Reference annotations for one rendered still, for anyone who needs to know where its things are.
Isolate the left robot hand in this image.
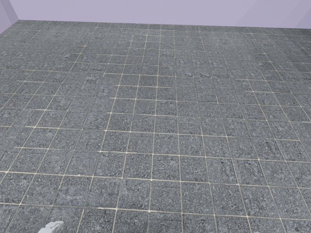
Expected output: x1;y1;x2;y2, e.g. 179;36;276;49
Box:
38;221;64;233

